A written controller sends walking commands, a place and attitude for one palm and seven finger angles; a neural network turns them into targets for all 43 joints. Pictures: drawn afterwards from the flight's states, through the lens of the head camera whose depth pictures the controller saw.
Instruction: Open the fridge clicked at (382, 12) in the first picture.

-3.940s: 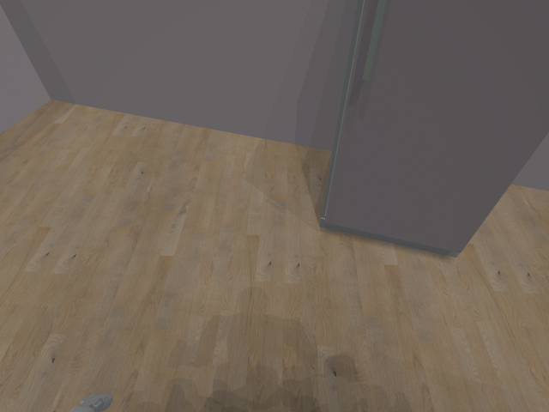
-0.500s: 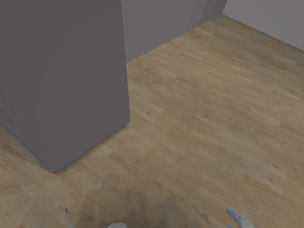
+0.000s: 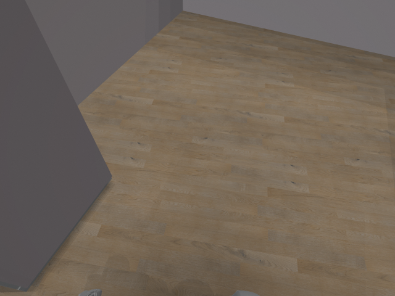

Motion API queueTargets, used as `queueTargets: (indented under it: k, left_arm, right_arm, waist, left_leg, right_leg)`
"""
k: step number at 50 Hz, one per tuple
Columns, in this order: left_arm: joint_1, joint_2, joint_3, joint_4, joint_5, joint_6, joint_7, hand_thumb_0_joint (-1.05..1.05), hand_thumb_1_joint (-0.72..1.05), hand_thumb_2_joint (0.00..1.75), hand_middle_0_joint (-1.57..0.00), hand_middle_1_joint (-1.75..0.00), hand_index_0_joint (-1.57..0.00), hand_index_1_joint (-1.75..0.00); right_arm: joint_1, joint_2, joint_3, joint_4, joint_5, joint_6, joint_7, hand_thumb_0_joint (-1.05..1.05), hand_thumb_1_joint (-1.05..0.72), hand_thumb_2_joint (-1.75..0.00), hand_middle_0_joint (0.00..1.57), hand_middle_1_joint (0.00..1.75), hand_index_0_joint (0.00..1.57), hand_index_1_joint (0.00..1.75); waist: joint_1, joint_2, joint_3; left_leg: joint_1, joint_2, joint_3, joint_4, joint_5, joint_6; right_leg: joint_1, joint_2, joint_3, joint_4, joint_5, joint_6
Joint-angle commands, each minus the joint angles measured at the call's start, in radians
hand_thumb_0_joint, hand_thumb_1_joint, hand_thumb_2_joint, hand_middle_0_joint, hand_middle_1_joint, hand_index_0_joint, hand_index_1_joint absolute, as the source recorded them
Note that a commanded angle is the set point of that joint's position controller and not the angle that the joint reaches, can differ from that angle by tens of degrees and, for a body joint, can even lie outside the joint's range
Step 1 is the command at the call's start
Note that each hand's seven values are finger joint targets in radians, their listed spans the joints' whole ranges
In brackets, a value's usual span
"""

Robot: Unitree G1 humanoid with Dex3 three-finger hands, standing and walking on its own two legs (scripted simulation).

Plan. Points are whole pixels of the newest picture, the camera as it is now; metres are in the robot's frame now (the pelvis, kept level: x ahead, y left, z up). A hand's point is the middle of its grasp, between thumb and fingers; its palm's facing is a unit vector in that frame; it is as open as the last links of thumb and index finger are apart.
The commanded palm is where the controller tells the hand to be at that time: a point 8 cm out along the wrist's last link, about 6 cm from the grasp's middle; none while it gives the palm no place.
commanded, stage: walk to a spot facing it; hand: left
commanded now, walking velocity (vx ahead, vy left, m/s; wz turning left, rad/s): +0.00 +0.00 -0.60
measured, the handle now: out of the picture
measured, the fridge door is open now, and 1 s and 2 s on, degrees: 0 0 0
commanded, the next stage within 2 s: turn to face it in 1.18 s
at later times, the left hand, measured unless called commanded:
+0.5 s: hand out of the picture +0.11 +0.13 -0.15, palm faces -0.19 -0.95 -0.23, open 7.4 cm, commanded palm none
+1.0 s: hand (137, 248) +0.25 +0.16 -0.17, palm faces -0.48 -0.85 -0.21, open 7.4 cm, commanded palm none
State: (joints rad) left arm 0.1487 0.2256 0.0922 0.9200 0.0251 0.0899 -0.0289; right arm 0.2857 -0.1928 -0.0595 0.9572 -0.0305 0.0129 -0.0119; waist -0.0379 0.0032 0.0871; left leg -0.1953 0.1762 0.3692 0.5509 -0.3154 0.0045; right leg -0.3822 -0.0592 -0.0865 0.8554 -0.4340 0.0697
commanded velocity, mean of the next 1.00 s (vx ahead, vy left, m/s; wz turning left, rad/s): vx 0.07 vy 0.00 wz -0.60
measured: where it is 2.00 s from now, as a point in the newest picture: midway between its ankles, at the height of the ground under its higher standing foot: outside the picture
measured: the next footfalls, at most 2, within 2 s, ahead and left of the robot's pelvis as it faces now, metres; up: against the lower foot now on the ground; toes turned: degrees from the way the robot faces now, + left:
right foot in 0.08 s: +0.04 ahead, -0.12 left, +0.00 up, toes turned -10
left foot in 0.68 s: +0.11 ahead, +0.08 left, +0.00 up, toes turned -20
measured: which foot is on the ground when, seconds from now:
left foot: down 0.00-0.08, up 0.10-0.66, down 0.68-1.00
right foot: up 0.00-0.06, down 0.08-0.68, up 0.70-1.00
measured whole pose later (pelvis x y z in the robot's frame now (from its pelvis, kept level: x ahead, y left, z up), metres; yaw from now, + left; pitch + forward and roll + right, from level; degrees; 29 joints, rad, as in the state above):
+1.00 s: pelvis +0.09 +0.00 +0.01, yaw -34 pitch -1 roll -3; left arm 0.23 0.28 0.12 0.96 0.03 0.07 -0.02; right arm 0.31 -0.15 -0.02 0.95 -0.02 -0.01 -0.04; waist 0.01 -0.03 0.07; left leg -0.08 0.08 0.22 0.44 -0.35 0.04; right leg -0.56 -0.03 -0.01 1.16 -0.29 0.08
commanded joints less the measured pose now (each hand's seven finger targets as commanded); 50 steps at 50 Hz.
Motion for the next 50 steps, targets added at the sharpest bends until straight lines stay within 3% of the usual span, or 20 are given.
queueTargets:
  k: [1, 2, 3, 4, 5, 6, 11, 15, 22, 27, 30, 32, 33, 34, 35, 36, 37, 42, 44, 50]
  left_arm:
    - [0.009, 0.053, 0.007, -0.093, -0.005, -0.051, 0.009, 0.0, 0.9, 0.9, -0.2, -0.3, -0.2, -0.3]
    - [0.069, 0.083, 0.015, -0.076, -0.004, -0.06, 0.015, 0.0, 0.9, 0.9, -0.2, -0.3, -0.2, -0.3]
    - [0.137, 0.195, 0.03, -0.061, 0.007, -0.076, 0.029, 0.0, 0.9, 0.9, -0.2, -0.3, -0.2, -0.3]
    - [0.175, 0.283, 0.048, -0.052, -0.005, -0.077, 0.043, 0.0, 0.9, 0.9, -0.2, -0.3, -0.2, -0.3]
    - [0.173, 0.271, 0.046, -0.055, -0.013, -0.069, 0.051, 0.0, 0.9, 0.9, -0.2, -0.3, -0.2, -0.3]
    - [0.112, 0.235, 0.044, -0.069, -0.014, -0.071, 0.056, 0.0, 0.9, 0.9, -0.2, -0.3, -0.2, -0.3]
    - [0.002, 0.154, 0.016, -0.096, -0.017, -0.086, 0.045, 0.0, 0.9, 0.9, -0.2, -0.3, -0.2, -0.3]
    - [0.061, 0.165, 0.019, -0.076, -0.018, -0.091, 0.04, 0.0, 0.9, 0.9, -0.2, -0.3, -0.2, -0.3]
    - [0.134, 0.167, 0.024, -0.05, -0.011, -0.097, 0.031, 0.0, 0.9, 0.9, -0.2, -0.3, -0.2, -0.3]
    - [0.166, 0.174, 0.027, -0.037, -0.005, -0.106, 0.032, 0.0, 0.9, 0.9, -0.2, -0.3, -0.2, -0.3]
    - [0.138, 0.187, 0.03, -0.039, -0.003, -0.101, 0.032, 0.0, 0.9, 0.9, -0.2, -0.3, -0.2, -0.3]
    - [0.101, 0.181, 0.029, -0.045, -0.01, -0.094, 0.026, 0.0, 0.9, 0.9, -0.2, -0.3, -0.2, -0.3]
    - [0.077, 0.148, 0.022, -0.053, -0.013, -0.093, 0.024, 0.0, 0.9, 0.9, -0.2, -0.3, -0.2, -0.3]
    - [0.081, 0.083, 0.008, -0.07, -0.023, -0.089, 0.017, 0.0, 0.9, 0.9, -0.2, -0.3, -0.2, -0.3]
    - [0.083, 0.08, 0.01, -0.082, -0.017, -0.089, 0.012, 0.0, 0.9, 0.9, -0.2, -0.3, -0.2, -0.3]
    - [0.066, 0.122, 0.025, -0.079, -0.005, -0.084, 0.005, 0.0, 0.9, 0.9, -0.2, -0.3, -0.2, -0.3]
    - [0.112, 0.133, 0.034, -0.039, 0.006, -0.072, 0.002, 0.0, 0.9, 0.9, -0.2, -0.3, -0.2, -0.3]
    - [0.159, 0.06, 0.021, 0.002, 0.004, -0.053, -0.004, 0.0, 0.9, 0.9, -0.2, -0.3, -0.2, -0.3]
    - [0.144, 0.05, 0.019, -0.003, 0.002, -0.045, 0.0, 0.0, 0.9, 0.9, -0.2, -0.3, -0.2, -0.3]
    - [0.001, 0.034, 0.009, -0.049, 0.001, -0.034, -0.005, 0.0, 0.9, 0.9, -0.2, -0.3, -0.2, -0.3]
  right_arm:
    - [-0.001, -0.201, -0.056, -0.062, 0.001, -0.014, -0.003, 0.0, -0.9, -0.9, 0.2, 0.3, 0.2, 0.3]
    - [-0.003, -0.192, -0.053, -0.065, 0.007, -0.011, 0.001, 0.0, -0.9, -0.9, 0.2, 0.3, 0.2, 0.3]
    - [0.009, -0.134, -0.039, -0.09, 0.016, -0.003, 0.009, 0.0, -0.9, -0.9, 0.2, 0.3, 0.2, 0.3]
    - [-0.061, -0.084, -0.018, -0.147, 0.01, 0.007, 0.01, 0.0, -0.9, -0.9, 0.2, 0.3, 0.2, 0.3]
    - [-0.07, -0.111, -0.024, -0.148, 0.014, 0.021, -0.001, 0.0, -0.9, -0.9, 0.2, 0.3, 0.2, 0.3]
    - [-0.074, -0.106, -0.024, -0.137, 0.013, 0.025, -0.001, 0.0, -0.9, -0.9, 0.2, 0.3, 0.2, 0.3]
    - [-0.035, -0.122, -0.032, -0.077, 0.002, 0.028, -0.001, 0.0, -0.9, -0.9, 0.2, 0.3, 0.2, 0.3]
    - [-0.067, -0.123, -0.03, -0.082, 0.004, 0.027, -0.008, 0.0, -0.9, -0.9, 0.2, 0.3, 0.2, 0.3]
    - [-0.192, -0.142, -0.029, -0.136, -0.002, 0.015, 0.002, 0.0, -0.9, -0.9, 0.2, 0.3, 0.2, 0.3]
    - [-0.242, -0.131, -0.025, -0.168, 0.008, -0.008, 0.007, 0.0, -0.9, -0.9, 0.2, 0.3, 0.2, 0.3]
    - [-0.201, -0.115, -0.021, -0.169, 0.017, -0.021, 0.002, 0.0, -0.9, -0.9, 0.2, 0.3, 0.2, 0.3]
    - [-0.116, -0.115, -0.02, -0.139, 0.02, -0.03, -0.006, 0.0, -0.9, -0.9, 0.2, 0.3, 0.2, 0.3]
    - [-0.031, -0.143, -0.023, -0.113, 0.022, -0.038, -0.016, 0.0, -0.9, -0.9, 0.2, 0.3, 0.2, 0.3]
    - [0.044, -0.235, -0.037, -0.097, 0.013, -0.042, -0.025, 0.0, -0.9, -0.9, 0.2, 0.3, 0.2, 0.3]
    - [0.059, -0.297, -0.049, -0.11, 0.009, -0.034, -0.024, 0.0, -0.9, -0.9, 0.2, 0.3, 0.2, 0.3]
    - [0.006, -0.286, -0.042, -0.13, 0.007, -0.027, -0.023, 0.0, -0.9, -0.9, 0.2, 0.3, 0.2, 0.3]
    - [-0.078, -0.206, -0.021, -0.138, 0.006, -0.029, -0.022, 0.0, -0.9, -0.9, 0.2, 0.3, 0.2, 0.3]
    - [-0.016, -0.138, 0.004, -0.102, 0.012, -0.048, -0.036, 0.0, -0.9, -0.9, 0.2, 0.3, 0.2, 0.3]
    - [0.029, -0.131, 0.004, -0.084, 0.013, -0.049, -0.039, 0.0, -0.9, -0.9, 0.2, 0.3, 0.2, 0.3]
    - [0.092, -0.128, -0.008, -0.04, 0.009, -0.043, -0.036, 0.0, -0.9, -0.9, 0.2, 0.3, 0.2, 0.3]
  waist:
    - [0.027, 0.166, -0.122]
    - [0.062, 0.097, -0.153]
    - [0.098, -0.192, -0.189]
    - [0.119, -0.348, -0.163]
    - [0.116, -0.25, -0.165]
    - [0.09, -0.239, -0.13]
    - [0.025, -0.127, -0.094]
    - [0.044, -0.116, -0.128]
    - [0.084, -0.123, -0.095]
    - [0.102, -0.124, -0.094]
    - [0.083, -0.132, -0.093]
    - [0.04, -0.12, -0.094]
    - [-0.002, -0.051, -0.121]
    - [-0.039, 0.209, -0.157]
    - [-0.035, 0.327, -0.109]
    - [-0.018, 0.21, -0.04]
    - [0.037, 0.155, 0.002]
    - [0.059, 0.16, -0.029]
    - [0.052, 0.169, -0.041]
    - [0.019, 0.141, -0.022]
  left_leg:
    - [0.067, 0.242, -0.148, -0.063, 0.398, 0.057]
    - [-0.014, 0.213, -0.102, 0.071, 0.334, 0.005]
    - [-0.228, 0.111, -0.065, 0.305, 0.024, -0.061]
    - [-0.422, -0.02, -0.164, 0.521, -0.333, -0.094]
    - [-0.415, -0.013, -0.293, 0.611, -0.311, -0.078]
    - [-0.443, -0.006, -0.33, 0.63, -0.232, -0.074]
    - [-0.377, -0.031, -0.343, 0.603, -0.013, -0.107]
    - [-0.403, -0.053, -0.358, 0.561, -0.009, -0.119]
    - [-0.416, -0.075, -0.376, 0.45, -0.042, -0.111]
    - [-0.344, -0.115, -0.381, 0.283, -0.1, -0.085]
    - [-0.186, -0.149, -0.377, 0.12, -0.129, -0.061]
    - [0.038, -0.179, -0.351, -0.063, -0.01, -0.047]
    - [0.236, -0.125, -0.378, -0.172, 0.027, -0.039]
    - [0.367, 0.11, -0.617, -0.294, -0.166, 0.001]
    - [0.286, 0.312, -0.833, -0.378, -0.253, 0.078]
    - [0.129, 0.342, -0.816, -0.406, -0.262, 0.128]
    - [0.038, 0.251, -0.694, -0.409, -0.218, 0.082]
    - [0.126, 0.105, -0.327, -0.24, 0.631, -0.01]
    - [0.143, 0.099, -0.287, -0.204, 0.773, -0.024]
    - [0.215, 0.147, -0.258, -0.193, 0.736, 0.079]
  right_leg:
    - [0.092, 0.017, -0.028, -0.242, 0.108, -0.047]
    - [0.232, 0.006, -0.015, -0.369, 0.235, -0.065]
    - [0.396, -0.182, 0.259, -0.495, 0.387, -0.138]
    - [0.37, -0.356, 0.522, -0.521, 0.702, -0.234]
    - [0.32, -0.354, 0.459, -0.521, 0.635, -0.28]
    - [0.284, -0.285, 0.42, -0.547, 0.518, -0.25]
    - [0.213, -0.147, 0.288, -0.529, 0.54, -0.195]
    - [0.292, -0.136, 0.332, -0.508, 0.604, -0.203]
    - [0.284, -0.139, 0.514, -0.6, 0.164, -0.248]
    - [0.278, -0.141, 0.586, -0.604, 0.126, -0.273]
    - [0.187, -0.127, 0.6, -0.568, 0.154, -0.265]
    - [0.038, -0.051, 0.557, -0.507, 0.121, -0.211]
    - [-0.1, 0.015, 0.492, -0.407, 0.081, -0.163]
    - [-0.265, 0.143, 0.339, -0.189, -0.062, -0.111]
    - [-0.347, 0.153, 0.171, 0.048, -0.167, -0.058]
    - [-0.313, 0.07, 0.176, 0.166, -0.116, -0.048]
    - [-0.258, 0.058, 0.171, 0.216, -0.024, -0.038]
    - [-0.242, 0.046, 0.096, 0.354, 0.109, -0.007]
    - [-0.238, 0.046, 0.083, 0.366, 0.121, -0.003]
    - [-0.29, 0.007, 0.044, 0.243, 0.143, 0.006]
